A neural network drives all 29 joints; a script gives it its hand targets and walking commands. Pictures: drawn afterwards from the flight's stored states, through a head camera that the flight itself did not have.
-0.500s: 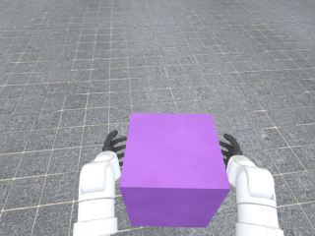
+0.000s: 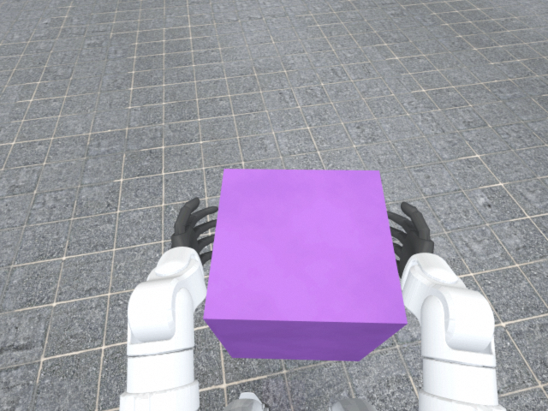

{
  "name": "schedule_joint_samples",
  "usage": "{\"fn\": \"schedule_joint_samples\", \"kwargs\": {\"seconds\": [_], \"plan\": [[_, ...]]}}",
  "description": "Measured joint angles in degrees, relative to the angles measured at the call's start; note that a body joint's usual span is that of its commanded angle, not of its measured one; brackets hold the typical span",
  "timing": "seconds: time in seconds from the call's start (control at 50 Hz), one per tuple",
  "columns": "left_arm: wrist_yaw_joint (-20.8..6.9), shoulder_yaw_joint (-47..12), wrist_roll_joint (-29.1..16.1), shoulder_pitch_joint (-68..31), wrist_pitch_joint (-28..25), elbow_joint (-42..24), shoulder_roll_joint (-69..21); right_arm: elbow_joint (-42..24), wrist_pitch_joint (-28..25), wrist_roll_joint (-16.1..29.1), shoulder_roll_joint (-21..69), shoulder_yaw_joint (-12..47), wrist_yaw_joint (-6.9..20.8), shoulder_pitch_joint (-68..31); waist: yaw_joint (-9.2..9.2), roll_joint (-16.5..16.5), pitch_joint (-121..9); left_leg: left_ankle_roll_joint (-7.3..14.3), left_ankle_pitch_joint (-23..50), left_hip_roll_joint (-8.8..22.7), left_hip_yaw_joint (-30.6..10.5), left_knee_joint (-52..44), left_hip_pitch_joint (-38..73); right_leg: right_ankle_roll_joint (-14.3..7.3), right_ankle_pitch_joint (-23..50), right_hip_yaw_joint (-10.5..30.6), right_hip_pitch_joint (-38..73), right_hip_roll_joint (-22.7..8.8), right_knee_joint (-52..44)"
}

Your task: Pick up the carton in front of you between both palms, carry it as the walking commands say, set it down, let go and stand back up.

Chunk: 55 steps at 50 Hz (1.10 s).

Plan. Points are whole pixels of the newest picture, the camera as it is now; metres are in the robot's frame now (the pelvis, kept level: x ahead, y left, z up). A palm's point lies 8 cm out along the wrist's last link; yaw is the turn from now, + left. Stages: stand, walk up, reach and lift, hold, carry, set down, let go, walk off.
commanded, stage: carry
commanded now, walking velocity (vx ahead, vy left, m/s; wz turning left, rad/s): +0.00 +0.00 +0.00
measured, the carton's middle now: (297, 274) +0.32 -0.02 +0.01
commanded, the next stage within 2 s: none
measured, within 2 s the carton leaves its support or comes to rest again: neither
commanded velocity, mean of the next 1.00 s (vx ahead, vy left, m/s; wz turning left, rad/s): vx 0.12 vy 0.00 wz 0.00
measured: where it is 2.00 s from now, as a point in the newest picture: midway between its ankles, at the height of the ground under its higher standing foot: (313, 342)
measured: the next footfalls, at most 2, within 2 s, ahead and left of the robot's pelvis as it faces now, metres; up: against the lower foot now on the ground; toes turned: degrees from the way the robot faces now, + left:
left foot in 0.64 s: +0.01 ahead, +0.05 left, +0.01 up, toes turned +5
left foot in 1.46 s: +0.28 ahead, -0.08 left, +0.00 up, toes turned +2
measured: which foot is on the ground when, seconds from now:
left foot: down 0.00-0.48, up 0.50-0.62, down 0.64-1.00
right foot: down 0.00-1.00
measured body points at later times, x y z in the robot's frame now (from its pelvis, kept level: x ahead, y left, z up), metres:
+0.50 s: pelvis -0.04 -0.03 +0.03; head -0.12 -0.04 +0.47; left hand +0.25 +0.15 +0.13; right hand +0.28 -0.16 +0.12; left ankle +0.11 +0.08 -0.70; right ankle -0.11 -0.15 -0.59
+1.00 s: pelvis -0.03 -0.04 +0.03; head -0.03 -0.05 +0.48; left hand +0.31 +0.10 +0.13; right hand +0.29 -0.21 +0.13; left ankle -0.02 +0.05 -0.70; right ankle -0.09 -0.15 -0.58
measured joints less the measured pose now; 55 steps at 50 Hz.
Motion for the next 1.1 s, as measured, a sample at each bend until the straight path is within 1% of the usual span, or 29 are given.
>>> {"fn": "schedule_joint_samples", "kwargs": {"seconds": [0.04, 0.1, 0.16, 0.24, 0.34, 0.4, 0.46, 0.48, 0.5, 0.52, 0.54, 0.56, 0.58, 0.6, 0.62, 0.64, 0.68, 0.7, 0.72, 0.76, 0.84, 0.88, 0.92, 0.98, 1.0, 1.02, 1.06, 1.08, 1.1], "plan": [[-0.06, 1.03, 0.88, 1.9, 1.63, -0.47, -0.94, 1.31, 1.43, -0.11, 0.82, -0.17, 0.05, 0.58, 0.02, 1.76, -1.56, -0.52, 2.53, 1.43, -0.42, -5.52, 2.66, 0.12, 0.49, -0.83, 1.75, 0.52, -4.75], [-0.37, 1.91, 2.46, 1.68, 2.63, 0.78, -1.33, 4.22, 1.69, -1.71, 0.37, 0.47, 1.19, -0.32, -0.18, 2.41, -3.79, -0.32, 5.75, 2.2, -1.13, -11.45, 5.78, 0.7, 0.76, -1.71, 3.93, 0.86, -8.93], [-0.92, 2.55, 4.18, -0.15, 2.78, 3.53, -1.16, 7.99, 2.01, -2.58, -0.82, 0.66, 1.75, -3.09, 0.51, 1.38, -5.69, -0.2, 6.78, 2.02, -0.82, -13.17, 7.53, 0.81, 2.28, -1.44, 4.49, 0.62, -8.65], [-1.15, 2.94, 4.34, -1.43, 3.25, 4.33, -0.43, 9.53, 3.08, -3.18, -1.05, 0.5, 1.76, -5.83, 0.94, -0.9, -8.22, -0.46, 7.53, 0.97, -0.69, -14.14, 8.82, 0.25, 5.2, -1.47, 4.05, -0.47, -6.27], [-0.23, 2.73, 4.37, -2.68, 5.21, 8.19, 1.37, 13.6, 5.17, -4.95, -0.22, -0.78, 1.57, -8.09, 1.67, -1.66, -12.15, -1.28, 9.62, 0.51, -1.42, -16.64, 9.73, -0.91, 8.0, -2.51, 3.04, -1.19, -4.84], [0.19, 3.14, 4.44, -3.67, 6.36, 12.35, 2.02, 17.21, 6.2, -6.26, 0.16, -1.59, 1.2, -8.7, 1.94, -0.78, -13.5, -2.01, 11.1, 0.71, -2.1, -18.07, 10.02, -1.57, 7.47, -3.52, 2.74, -1.26, -4.55], [-0.22, 4.0, 4.88, -4.42, 6.42, 16.51, 1.19, 19.15, 7.07, -6.88, 0.03, -2.6, 1.14, -7.96, 2.25, 1.34, -13.38, -3.55, 11.2, 2.27, -2.53, -19.28, 10.34, -2.22, 2.45, -5.74, 4.57, -0.75, -6.72], [-0.51, 4.29, 5.05, -4.65, 6.23, 17.7, 0.52, 19.1, 7.37, -6.73, -0.25, -2.96, 1.14, -7.26, 2.5, 2.18, -13.08, -4.13, 8.6, 3.21, -2.38, -18.84, 10.08, -2.38, -1.1, -6.91, 6.09, -0.42, -8.69], [-0.73, 4.57, 5.31, -5.05, 6.12, 18.53, -0.27, 18.54, 7.68, -6.33, -0.64, -3.26, 1.18, -6.41, 3.15, 2.35, -12.89, -4.67, 2.12, 3.87, -1.16, -16.07, 8.73, -2.35, -6.72, -7.79, 7.72, -0.22, -11.19], [-0.66, 4.9, 5.86, -5.2, 5.92, 18.75, -1.09, 17.84, 7.76, -5.83, -1.01, -3.3, 1.23, -5.59, 4.0, 2.05, -12.62, -4.6, -4.41, 3.73, -0.46, -9.83, 6.6, -2.49, -8.2, -8.47, 7.78, -0.31, -12.1], [-0.61, 5.34, 6.24, -4.82, 5.78, 18.32, -1.73, 17.42, 7.65, -5.52, -1.01, -3.29, 1.25, -5.01, 4.85, 1.5, -12.2, -4.39, -7.46, 3.03, -0.82, -2.4, 4.63, -2.8, -6.58, -8.81, 7.53, -0.38, -12.91], [-0.6, 5.66, 6.26, -4.04, 5.75, 17.53, -1.94, 17.45, 7.47, -5.61, -0.57, -3.46, 1.25, -4.95, 5.61, 1.07, -11.78, -4.25, -7.75, 2.54, -1.23, 4.56, 3.17, -3.12, -4.24, -8.82, 7.29, -0.18, -14.15], [-0.61, 5.49, 5.84, -3.13, 5.79, 16.55, -1.58, 17.61, 7.26, -6.06, 0.25, -3.94, 1.31, -5.31, 6.15, 0.72, -11.31, -3.86, -7.1, 2.4, -0.98, 9.9, 2.37, -3.39, -2.23, -8.56, 7.02, 0.11, -15.64], [-0.6, 4.79, 5.07, -2.46, 5.88, 15.3, -0.73, 17.45, 6.99, -6.6, 1.25, -4.61, 1.42, -5.96, 6.46, 0.17, -10.54, -2.99, -5.29, 2.39, -0.08, 11.76, 2.74, -3.38, -0.66, -8.03, 6.73, 0.16, -17.08], [-0.55, 3.87, 4.13, -2.34, 6.03, 13.84, 0.44, 16.88, 6.59, -7.01, 2.22, -5.26, 1.51, -6.85, 6.35, -0.68, -9.43, -2.11, -2.43, 2.3, 1.36, 9.58, 4.48, -3.03, 0.4, -7.4, 6.43, -0.21, -18.09], [-0.43, 2.96, 3.08, -2.88, 6.01, 12.26, 1.63, 15.6, 6.19, -7.16, 2.81, -5.58, 1.49, -7.84, 5.86, -1.44, -8.04, -1.43, 1.79, 2.08, 2.78, 4.21, 7.03, -2.57, 0.93, -6.99, 6.18, -0.84, -18.51], [-0.24, 2.03, 1.12, -5.49, 5.01, 9.29, 3.28, 11.46, 5.66, -7.02, 2.63, -5.04, 1.19, -10.25, 4.67, -1.01, -5.16, 0.26, 12.01, 2.81, 4.59, -8.65, 12.41, -2.17, 2.83, -6.86, 4.92, -1.22, -16.45], [-0.2, 2.1, 0.36, -7.2, 4.18, 8.15, 3.73, 9.4, 5.3, -6.85, 2.07, -4.37, 0.96, -11.41, 4.02, -0.22, -4.65, 0.74, 11.66, 3.13, 4.53, -11.83, 14.1, -2.0, 2.65, -6.9, 3.41, -1.04, -14.1], [-0.21, 2.41, -0.32, -8.87, 3.39, 7.37, 4.29, 8.14, 4.29, -6.51, 1.62, -3.5, 0.72, -12.08, 3.27, -0.87, -4.39, 0.93, 8.17, 2.39, 4.8, -11.86, 13.75, -1.76, 1.79, -6.34, 1.66, -1.7, -11.61], [-0.1, 3.77, -1.04, -10.13, 3.54, 5.74, 4.72, 7.45, 3.08, -5.38, 1.0, -1.43, 0.52, -12.14, 2.02, -2.58, -3.99, 1.33, 4.77, 0.91, 6.01, -10.05, 12.25, -1.4, 1.22, -4.46, -0.62, -2.68, -9.07], [-0.28, 5.03, 0.5, -7.04, 6.13, 4.09, 1.28, 5.34, 6.42, -3.96, 0.27, -0.56, 0.06, -8.37, -0.65, 0.69, -5.46, 2.16, 3.56, 2.32, 5.32, -9.41, 11.18, -1.07, 4.55, -5.5, -1.07, -1.56, -10.42], [-0.32, 5.55, 1.55, -5.49, 6.98, 3.23, -0.28, 4.96, 7.81, -3.49, 0.24, -0.79, 0.01, -7.38, -1.41, 1.66, -5.82, 2.33, 3.5, 2.98, 5.47, -9.98, 11.47, -1.32, 6.38, -5.52, -1.14, -0.91, -11.05], [-0.41, 5.93, 2.33, -4.49, 7.3, 2.38, -0.93, 5.71, 7.94, -3.01, 0.11, -0.63, 0.01, -7.44, -2.15, 1.56, -6.12, 2.74, 3.08, 2.96, 6.12, -9.97, 11.65, -1.66, 8.26, -5.1, -1.81, -0.99, -10.14], [-0.75, 6.47, 3.38, -3.38, 6.97, 1.68, -1.2, 8.05, 6.85, -2.72, -0.16, 0.13, 0.23, -8.19, -2.72, 0.71, -7.42, 4.62, 0.79, 2.44, 7.14, -8.73, 11.51, -1.98, 10.42, -4.41, -3.33, -1.68, -7.29], [-0.91, 6.75, 3.81, -3.03, 6.82, 1.6, -1.33, 8.97, 6.61, -2.77, -0.31, 0.46, 0.31, -8.61, -2.51, 1.0, -8.18, 5.74, -1.62, 2.44, 6.04, -9.14, 12.08, -2.06, 11.0, -4.58, -3.95, -1.53, -6.24], [-1.07, 7.03, 4.2, -2.69, 6.65, 1.46, -1.4, 9.89, 6.43, -2.87, -0.44, 0.8, 0.41, -9.18, -2.2, 1.69, -9.24, 5.96, -5.53, 2.72, 4.28, -10.1, 12.91, -2.16, 11.31, -5.24, -4.86, -1.36, -5.05], [-1.36, 7.26, 4.57, -2.17, 5.97, 1.83, -0.78, 11.52, 5.27, -3.35, -0.04, 1.38, 0.43, -9.46, -2.59, 0.56, -10.67, 1.78, -7.92, 2.76, 4.49, -9.15, 12.55, -2.4, 11.15, -5.91, -5.97, -2.66, -2.93], [-1.42, 7.23, 4.64, -1.83, 5.64, 2.35, -0.57, 12.12, 4.96, -3.7, 0.11, 1.54, 0.45, -9.33, -2.97, 0.02, -11.07, 0.43, -7.47, 2.71, 4.66, -8.8, 12.53, -2.63, 10.68, -6.15, -5.91, -3.08, -2.46], [-1.52, 7.12, 4.67, -1.32, 5.26, 3.1, -0.64, 12.62, 4.98, -4.07, 0.07, 1.64, 0.54, -9.07, -3.34, 0.2, -11.6, -0.24, -7.4, 2.96, 4.5, -8.39, 12.36, -2.98, 9.99, -6.7, -5.67, -3.15, -2.53]]}}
